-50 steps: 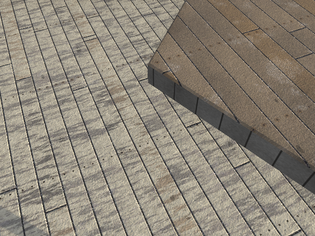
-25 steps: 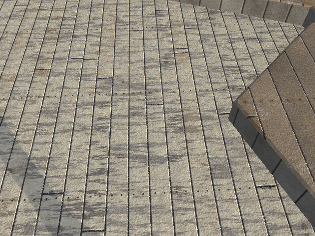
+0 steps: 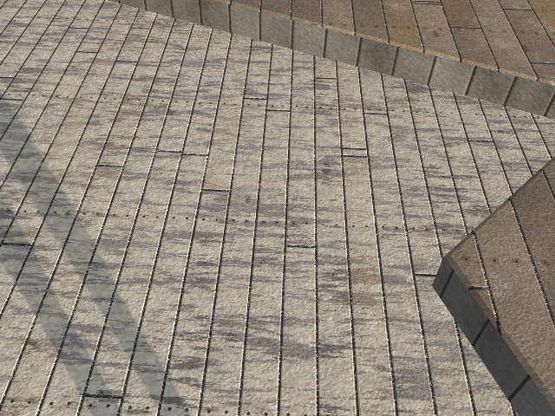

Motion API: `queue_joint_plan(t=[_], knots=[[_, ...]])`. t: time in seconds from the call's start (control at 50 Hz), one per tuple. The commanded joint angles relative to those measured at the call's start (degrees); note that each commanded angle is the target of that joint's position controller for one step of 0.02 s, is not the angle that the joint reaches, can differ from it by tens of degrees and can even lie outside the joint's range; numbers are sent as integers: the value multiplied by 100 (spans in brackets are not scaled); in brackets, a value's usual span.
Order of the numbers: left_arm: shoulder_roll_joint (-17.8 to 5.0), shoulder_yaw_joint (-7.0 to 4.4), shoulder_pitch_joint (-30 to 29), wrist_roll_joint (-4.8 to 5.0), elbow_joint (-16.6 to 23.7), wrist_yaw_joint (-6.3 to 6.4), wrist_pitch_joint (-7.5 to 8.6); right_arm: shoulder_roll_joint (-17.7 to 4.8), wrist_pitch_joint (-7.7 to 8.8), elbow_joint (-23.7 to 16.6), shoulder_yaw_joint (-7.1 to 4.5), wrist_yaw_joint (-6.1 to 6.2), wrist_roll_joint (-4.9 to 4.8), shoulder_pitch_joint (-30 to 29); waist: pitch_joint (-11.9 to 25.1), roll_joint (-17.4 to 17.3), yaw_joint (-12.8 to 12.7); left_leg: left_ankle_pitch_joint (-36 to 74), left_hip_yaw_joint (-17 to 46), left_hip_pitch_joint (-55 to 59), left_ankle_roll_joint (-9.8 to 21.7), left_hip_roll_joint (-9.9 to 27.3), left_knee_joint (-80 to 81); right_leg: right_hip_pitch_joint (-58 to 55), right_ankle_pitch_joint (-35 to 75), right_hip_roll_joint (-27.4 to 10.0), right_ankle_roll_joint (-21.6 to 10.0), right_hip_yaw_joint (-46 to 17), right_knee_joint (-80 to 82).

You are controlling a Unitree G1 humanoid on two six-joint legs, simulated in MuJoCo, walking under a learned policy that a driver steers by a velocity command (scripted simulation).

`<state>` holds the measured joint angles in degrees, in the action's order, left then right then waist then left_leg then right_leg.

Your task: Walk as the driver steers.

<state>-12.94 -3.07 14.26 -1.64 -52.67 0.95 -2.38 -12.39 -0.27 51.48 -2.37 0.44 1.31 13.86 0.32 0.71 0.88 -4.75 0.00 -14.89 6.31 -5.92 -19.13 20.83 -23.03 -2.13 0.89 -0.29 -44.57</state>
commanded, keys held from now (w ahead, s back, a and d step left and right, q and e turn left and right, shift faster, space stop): w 0.56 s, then w+e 0.44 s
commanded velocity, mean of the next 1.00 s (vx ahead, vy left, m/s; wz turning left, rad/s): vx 0.43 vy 0.00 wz -0.12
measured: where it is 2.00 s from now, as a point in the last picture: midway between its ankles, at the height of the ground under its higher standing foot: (334, 259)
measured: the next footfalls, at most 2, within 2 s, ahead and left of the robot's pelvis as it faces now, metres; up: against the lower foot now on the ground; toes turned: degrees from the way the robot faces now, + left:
right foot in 0.10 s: +0.02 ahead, -0.12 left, +0.00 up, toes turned -1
left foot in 0.54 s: +0.33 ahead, +0.10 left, +0.00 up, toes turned +4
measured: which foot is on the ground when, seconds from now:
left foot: down 0.00-0.10, up 0.12-0.52, down 0.54-1.00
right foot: up 0.00-0.08, down 0.10-0.54, up 0.56-1.00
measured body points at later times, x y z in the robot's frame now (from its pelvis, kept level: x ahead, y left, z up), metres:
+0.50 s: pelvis +0.14 +0.00 -0.01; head +0.18 -0.01 +0.44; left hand +0.04 +0.23 -0.15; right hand +0.33 -0.23 -0.13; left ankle +0.28 +0.11 -0.72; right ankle -0.02 -0.12 -0.74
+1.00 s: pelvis +0.41 +0.03 -0.01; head +0.44 +0.02 +0.44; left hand +0.61 +0.22 -0.13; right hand +0.32 -0.20 -0.15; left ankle +0.29 +0.10 -0.74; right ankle +0.56 -0.11 -0.71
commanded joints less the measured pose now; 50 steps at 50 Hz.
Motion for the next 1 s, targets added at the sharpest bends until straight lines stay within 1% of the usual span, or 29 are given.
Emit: queue_joint_plan(t=[0.02,0.06,0.08,0.1,0.12,0.14,0.16,0.18,0.2,0.24,0.28,0.38,0.46,0.5,0.52,0.54,0.56,0.58,0.6,0.62,0.64,0.66,0.68,0.7,0.74,0.78,0.88,0.96,1.0], knots=[[-411,-70,226,8,208,-23,180,-910,2,-123,-212,24,-16,190,-4,-690,-19,-2885,1962,113,684,1714,1234,-225,-382,220,-173,250,581],[-275,-37,701,39,12,-2,262,-928,-23,-105,-241,32,-83,56,-163,-533,-269,-3080,1831,-354,576,1566,1136,-1050,-81,353,-442,393,1644],[-201,-19,1066,40,-159,22,300,-872,-41,-127,-248,41,-123,-79,-308,-411,-452,-3242,1645,-747,418,1361,921,-1635,273,412,-605,475,2488],[-338,-32,1377,-5,-284,73,354,-639,-22,-228,-206,36,-139,-260,-482,-29,-530,-3090,1324,-1481,153,1033,236,-2263,-95,17,-796,-131,3096],[-609,-48,1745,-41,-323,123,408,-123,34,-364,-85,7,-154,-310,-163,1100,-550,-2927,467,-2249,-90,453,-1597,-2947,-1440,-1345,-1020,-1805,3790],[-1092,-189,1398,7,-288,106,432,-365,112,-506,-126,-23,-75,-653,-1012,1191,-476,-2014,-75,-3161,-220,110,-2241,-2133,-2318,-2114,-1399,-3164,4413],[-842,-148,1030,41,-239,95,482,-619,173,-510,-179,-106,65,-748,-1270,461,-222,-1351,363,-2982,-233,505,-2662,-1714,-1983,-1903,-1350,-2830,4415],[-773,-136,726,86,-188,56,549,-615,225,-380,-204,-192,49,-468,-1075,493,9,-1040,343,-2865,-287,536,-2798,-1782,-1433,-1593,-1162,-2336,4339],[-715,-138,677,95,-183,14,600,-671,239,-252,-223,-231,65,-302,-885,474,46,-868,245,-2761,-371,571,-2999,-1952,-802,-1332,-1035,-1846,4260],[-547,-104,936,124,-292,-9,699,-589,230,-201,-223,-284,128,-400,-667,460,-61,-599,2,-2735,-503,687,-3341,-2094,2,-1069,-1032,-1276,4153],[-442,-85,1302,106,-452,-29,751,-427,213,-301,-180,-288,105,-770,-707,423,-216,-395,-128,-2967,-598,817,-3319,-2249,652,-1020,-1106,-1049,4093],[-470,-74,1686,61,-605,-23,781,-279,213,-588,-81,-296,65,-1647,-823,572,-516,-136,-448,-2672,-686,857,-2310,-2259,2185,-906,-1142,-594,3863],[-616,-94,1738,37,-687,1,786,-343,247,-734,-58,-285,38,-1861,-837,689,-506,-406,-613,-2019,-381,736,-1567,-2399,3299,-1079,-1086,-449,3526],[-713,-112,1530,36,-682,2,778,-450,283,-632,-110,-225,28,-1392,-617,720,-207,-644,-703,-1106,-147,502,-1302,-2352,4695,-1130,-965,-304,2961],[-767,-122,1426,49,-683,-4,765,-558,320,-422,-177,-175,18,-731,-262,642,106,-612,-749,-269,-22,318,-1076,-2310,5543,-1046,-877,-157,2201],[-747,-108,1321,78,-662,-16,749,-717,385,-82,-264,-113,50,271,309,422,541,-397,-714,1062,127,299,-835,-1857,5486,-794,-749,108,1054],[-434,-10,1373,192,-473,-58,746,-1178,448,78,-389,-40,212,1174,1030,-196,804,-1409,748,2760,475,1537,-625,-353,3693,-458,-579,309,-655],[84,87,1859,285,-365,-87,741,-1688,428,177,-498,-62,213,1568,1792,-1579,616,-1970,3513,3659,1059,3162,225,1122,-600,506,-443,349,-2558],[-527,-94,1305,157,-384,-54,707,-1375,384,127,-436,-83,57,1092,1263,-646,552,-2155,3522,2921,905,2917,454,1421,-394,247,-608,-425,-3041],[-469,-103,930,153,-245,-86,730,-1030,405,34,-330,-85,30,445,415,-441,288,-1877,2561,1998,720,2734,549,1490,168,-26,-671,-401,-2939],[-323,-77,820,145,-266,-105,747,-694,464,5,-235,-102,47,148,70,-256,145,-1187,1895,1406,527,2472,717,1301,552,-216,-693,-390,-2606],[-247,-89,827,72,-295,-139,682,-530,497,40,-184,-81,10,-8,-112,-352,-11,-1105,1386,957,343,2214,924,1102,688,-295,-673,-322,-2392],[-189,-88,999,5,-333,-184,594,-427,534,94,-142,-54,-7,-23,-169,-602,-144,-906,1057,627,286,2120,1045,847,749,-357,-620,-307,-2230],[-156,-98,983,-6,-347,-222,523,-351,586,150,-115,-45,0,73,-215,-588,-181,-670,853,526,266,2061,1120,782,800,-347,-598,-293,-2188],[-88,-108,732,-11,-252,-273,426,-409,683,259,-119,-22,-39,295,-372,-484,-244,-296,417,542,239,2012,1260,1080,1039,-365,-544,-233,-2032],[-78,-106,280,-24,-85,-312,374,-471,724,324,-124,7,-31,482,-509,-419,-213,62,71,692,222,1995,1328,1568,1450,-413,-493,-172,-1814],[4,-15,-835,14,352,-401,405,-423,746,425,-66,48,-41,772,-689,-359,-57,1142,-751,901,99,1796,1270,1722,2420,-280,-424,239,-306],[-1,55,-1511,-6,660,-437,420,-550,711,600,-71,134,-51,1203,-746,-338,120,2180,-1125,1540,23,1925,1058,1487,2448,-85,-588,748,667],[-84,30,-1449,-22,697,-421,424,-658,657,641,-87,181,-35,1246,-601,-431,26,3567,-1311,1976,-43,1997,561,1207,2055,152,-772,925,885]])
Keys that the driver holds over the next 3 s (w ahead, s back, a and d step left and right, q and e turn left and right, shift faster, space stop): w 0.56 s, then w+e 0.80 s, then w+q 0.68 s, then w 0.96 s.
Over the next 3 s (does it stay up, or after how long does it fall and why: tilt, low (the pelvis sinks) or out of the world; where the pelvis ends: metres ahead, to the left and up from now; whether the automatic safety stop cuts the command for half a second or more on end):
stays up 1.48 -0.17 0.00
